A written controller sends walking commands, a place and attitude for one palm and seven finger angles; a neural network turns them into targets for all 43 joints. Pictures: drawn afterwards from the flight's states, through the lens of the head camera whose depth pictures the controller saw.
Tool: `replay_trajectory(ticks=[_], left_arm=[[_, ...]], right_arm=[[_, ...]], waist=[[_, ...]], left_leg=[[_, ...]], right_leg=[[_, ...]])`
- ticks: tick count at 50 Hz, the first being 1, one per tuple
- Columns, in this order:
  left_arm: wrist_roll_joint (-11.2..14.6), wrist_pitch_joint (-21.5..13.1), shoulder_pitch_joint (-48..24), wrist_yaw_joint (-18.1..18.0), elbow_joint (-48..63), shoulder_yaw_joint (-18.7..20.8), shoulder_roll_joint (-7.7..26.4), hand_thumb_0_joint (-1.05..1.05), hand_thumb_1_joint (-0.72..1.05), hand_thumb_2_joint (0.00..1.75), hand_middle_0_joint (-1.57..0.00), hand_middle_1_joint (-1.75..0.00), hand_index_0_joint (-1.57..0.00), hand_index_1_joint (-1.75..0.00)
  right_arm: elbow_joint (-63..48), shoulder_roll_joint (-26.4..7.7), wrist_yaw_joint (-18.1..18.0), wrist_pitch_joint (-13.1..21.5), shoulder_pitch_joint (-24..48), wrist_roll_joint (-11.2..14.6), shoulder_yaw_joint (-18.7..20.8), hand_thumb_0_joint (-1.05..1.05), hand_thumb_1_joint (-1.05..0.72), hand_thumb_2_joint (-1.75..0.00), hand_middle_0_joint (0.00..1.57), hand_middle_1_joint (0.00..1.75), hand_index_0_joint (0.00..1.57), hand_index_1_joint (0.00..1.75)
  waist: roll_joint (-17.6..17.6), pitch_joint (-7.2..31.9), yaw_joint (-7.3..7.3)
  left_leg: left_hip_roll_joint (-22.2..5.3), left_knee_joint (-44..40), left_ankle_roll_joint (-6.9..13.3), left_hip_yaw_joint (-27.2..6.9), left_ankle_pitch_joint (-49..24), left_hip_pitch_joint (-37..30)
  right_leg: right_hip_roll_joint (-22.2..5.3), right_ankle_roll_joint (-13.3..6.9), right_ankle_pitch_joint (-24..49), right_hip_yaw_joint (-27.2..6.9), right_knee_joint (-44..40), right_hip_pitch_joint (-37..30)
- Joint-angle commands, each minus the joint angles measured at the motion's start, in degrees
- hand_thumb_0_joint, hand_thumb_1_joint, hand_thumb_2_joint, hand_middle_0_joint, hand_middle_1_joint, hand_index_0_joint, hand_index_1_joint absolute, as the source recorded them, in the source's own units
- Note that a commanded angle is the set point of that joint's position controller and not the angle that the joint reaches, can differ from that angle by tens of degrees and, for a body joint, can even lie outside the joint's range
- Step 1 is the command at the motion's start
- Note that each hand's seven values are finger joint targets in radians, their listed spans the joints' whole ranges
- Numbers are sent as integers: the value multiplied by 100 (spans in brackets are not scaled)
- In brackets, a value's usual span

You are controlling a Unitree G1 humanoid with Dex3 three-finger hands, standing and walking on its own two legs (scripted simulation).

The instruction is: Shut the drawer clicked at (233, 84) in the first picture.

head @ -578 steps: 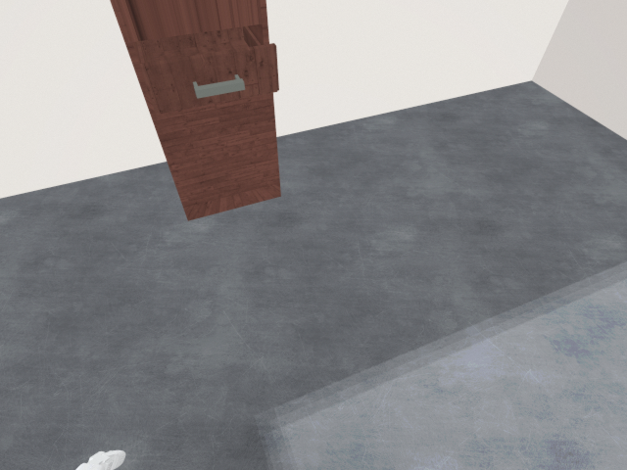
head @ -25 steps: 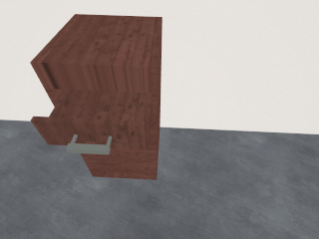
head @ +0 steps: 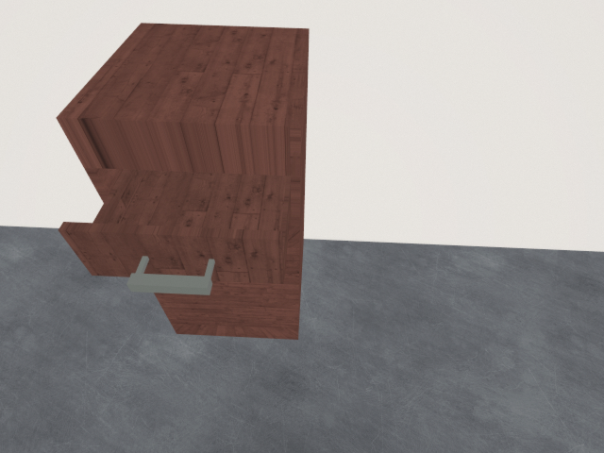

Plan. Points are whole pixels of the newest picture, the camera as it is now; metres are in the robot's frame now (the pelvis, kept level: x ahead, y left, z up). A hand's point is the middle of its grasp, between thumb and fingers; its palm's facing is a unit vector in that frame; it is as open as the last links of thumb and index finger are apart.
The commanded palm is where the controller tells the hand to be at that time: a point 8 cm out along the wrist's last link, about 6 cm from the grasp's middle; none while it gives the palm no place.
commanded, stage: raise the hand and make a fist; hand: left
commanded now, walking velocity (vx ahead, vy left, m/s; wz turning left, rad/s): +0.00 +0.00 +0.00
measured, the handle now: (174, 273) +0.42 +0.26 -0.08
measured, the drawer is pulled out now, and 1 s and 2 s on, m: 0.16 0.16 0.16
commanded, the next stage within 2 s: bring the fist close to the handle in 1.98 s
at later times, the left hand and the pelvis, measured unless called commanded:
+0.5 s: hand (184, 449) +0.14 +0.16 -0.05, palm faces -0.04 -1.00 +0.04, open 5.9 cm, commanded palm +0.12 +0.23 -0.05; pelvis -0.05 +0.00 -0.08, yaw +2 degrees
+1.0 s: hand (151, 405) +0.18 +0.21 -0.02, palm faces +0.01 -1.00 -0.05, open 3.5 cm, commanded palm +0.15 +0.26 -0.02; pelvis -0.07 +0.02 -0.07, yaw +2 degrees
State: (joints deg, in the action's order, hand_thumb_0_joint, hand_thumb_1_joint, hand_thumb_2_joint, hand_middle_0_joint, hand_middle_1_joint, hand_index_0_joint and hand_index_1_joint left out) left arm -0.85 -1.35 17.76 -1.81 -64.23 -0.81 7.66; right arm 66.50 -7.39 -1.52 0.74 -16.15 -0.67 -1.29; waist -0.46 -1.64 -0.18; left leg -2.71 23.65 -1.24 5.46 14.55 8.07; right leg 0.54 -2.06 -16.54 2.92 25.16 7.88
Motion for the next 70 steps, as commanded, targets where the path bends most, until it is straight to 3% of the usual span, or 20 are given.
replay_trajectory(ticks=[1,3,4,5,6,7,8,11,14,16,18,20,23,27,32,37,42,47,56,70], left_arm=[[30,-62,470,-48,125,124,547,0,90,90,-20,-30,-20,-30],[26,-56,479,-50,126,117,535,0,90,90,-20,-30,-20,-30],[-39,-157,836,-270,-65,153,771,0,90,90,-20,-30,-20,-30],[1243,-1407,-3419,-96,8745,368,1774,0,90,90,-22,-32,-22,-32],[713,-1151,-1262,-384,7299,514,1503,0,90,90,-24,-34,-24,-34],[834,-344,178,-570,6463,-91,421,0,90,90,-26,-37,-26,-37],[935,-201,287,-409,6297,-444,-196,0,90,90,-28,-39,-28,-39],[1038,-1003,129,-50,6444,-170,63,0,90,90,-34,-45,-34,-45],[1180,-2053,1665,769,5425,234,-156,0,90,90,-40,-52,-40,-52],[1406,-2900,1670,1500,5495,487,8,0,90,90,-44,-56,-44,-56],[1434,-3498,1595,2069,5718,1255,776,0,90,90,-48,-60,-48,-60],[1438,-3281,1599,2140,6184,1336,850,0,90,90,-52,-65,-52,-65],[1488,-2761,609,1847,7499,1020,841,0,90,90,-58,-71,-58,-71],[1363,-2851,-447,1394,8837,793,903,0,90,90,-66,-80,-66,-80],[1366,-2717,-842,1699,8098,427,863,0,90,90,-76,-91,-76,-91],[1523,-1814,-725,1818,7358,1014,1286,0,90,90,-86,-101,-86,-101],[1697,-1597,-680,1475,7400,1601,1464,0,90,90,-96,-112,-96,-112],[1637,-2019,-700,1458,7167,1412,1322,0,90,90,-106,-123,-106,-123],[1690,-2286,-759,1562,7430,1420,1387,0,90,90,-124,-143,-124,-143],[1582,-1770,-973,1622,7644,1239,1288,0,90,90,-140,-160,-140,-160]], right_arm=[[-100,-499,-54,90,-371,1,102,0,-90,-90,20,30,20,30],[-98,-510,-57,87,-379,1,102,0,-90,-90,20,30,20,30],[-565,-726,11,113,343,67,181,0,-90,-90,20,30,20,30],[-2614,-1780,-256,987,85,305,272,0,-90,-90,20,30,20,30],[-2276,-1267,-431,1431,516,194,233,0,-90,-90,20,30,20,30],[-2385,-1058,-396,1629,531,411,345,0,-90,-90,20,30,20,30],[-2196,-1159,-368,1693,328,398,303,0,-90,-90,20,30,20,30],[-2823,-1457,-352,1984,363,180,464,0,-90,-90,20,30,20,30],[-3356,-1329,-121,2081,582,84,628,0,-90,-90,20,30,20,30],[-3653,-1347,64,2063,784,82,678,0,-90,-90,20,30,20,30],[-3979,-1383,213,1940,869,87,759,0,-90,-90,20,30,20,30],[-4438,-1354,221,1716,1087,131,765,0,-90,-90,20,30,20,30],[-4913,-1346,136,1445,1101,184,668,0,-90,-90,20,30,20,30],[-4841,-1266,-42,1367,598,103,537,0,-90,-90,20,30,20,30],[-4511,-1342,-180,1532,594,148,330,0,-90,-90,20,30,20,30],[-4495,-1358,-276,1563,683,251,253,0,-90,-90,20,30,20,30],[-4491,-1246,-271,1485,710,224,251,0,-90,-90,20,30,20,30],[-4411,-1332,-223,1523,569,231,303,0,-90,-90,20,30,20,30],[-4352,-1482,-207,1604,319,236,380,0,-90,-90,20,30,20,30],[-4459,-1429,-142,1324,352,236,248,0,-90,-90,20,30,20,30]], waist=[[31,-199,9],[68,-257,3],[-191,-593,-247],[796,2193,579],[1638,2369,5],[1201,1393,135],[532,789,214],[-1038,353,505],[-1536,731,-157],[-1250,1042,-291],[-346,1615,-481],[19,1957,-583],[518,1809,-341],[232,2065,204],[364,1603,459],[85,2081,108],[-193,2209,-118],[-144,1618,43],[302,1879,78],[325,1704,145]], left_leg=[[-408,-320,241,-436,-968,30],[-406,-321,239,-446,-985,50],[-378,1104,36,-180,-706,849],[228,139,346,-327,-1442,-736],[123,135,395,-278,-2280,-970],[5,214,296,-430,-2428,-327],[24,364,312,-404,-1899,-8],[229,1077,376,-603,-562,1006],[333,1867,180,-535,-206,2250],[405,2450,102,-479,-155,2972],[448,2978,74,-374,-383,3307],[490,3107,150,-222,-280,3437],[421,3149,238,-357,434,3471],[239,3534,335,-621,272,3304],[173,3618,327,-801,1009,3661],[236,3290,309,-771,1167,3750],[246,2977,281,-695,675,3571],[252,2756,272,-656,814,3446],[246,2478,263,-678,379,2677],[186,2247,204,-801,-264,2142]], right_leg=[[-638,-39,1540,-578,-439,253],[-627,-33,1504,-570,-441,287],[-1115,290,4020,-1057,-513,446],[-568,53,3092,-648,81,-183],[-196,-79,1991,-424,405,-122],[-154,-13,1334,-96,352,509],[-143,78,1318,120,302,814],[-93,231,393,277,582,2078],[-79,139,17,221,1515,2538],[-131,80,389,42,2179,2652],[-221,-34,902,-192,2805,2589],[-189,-31,709,-242,2998,2585],[-83,-12,-372,-257,2912,3216],[32,65,-181,-219,2978,3563],[76,64,-1215,-222,2755,4071],[-23,107,-1739,-359,2359,3333],[-77,135,-1376,-351,2147,2673],[-79,134,-1486,-271,2011,2937],[-13,95,-540,28,2146,2820],[74,89,331,214,2117,2589]])
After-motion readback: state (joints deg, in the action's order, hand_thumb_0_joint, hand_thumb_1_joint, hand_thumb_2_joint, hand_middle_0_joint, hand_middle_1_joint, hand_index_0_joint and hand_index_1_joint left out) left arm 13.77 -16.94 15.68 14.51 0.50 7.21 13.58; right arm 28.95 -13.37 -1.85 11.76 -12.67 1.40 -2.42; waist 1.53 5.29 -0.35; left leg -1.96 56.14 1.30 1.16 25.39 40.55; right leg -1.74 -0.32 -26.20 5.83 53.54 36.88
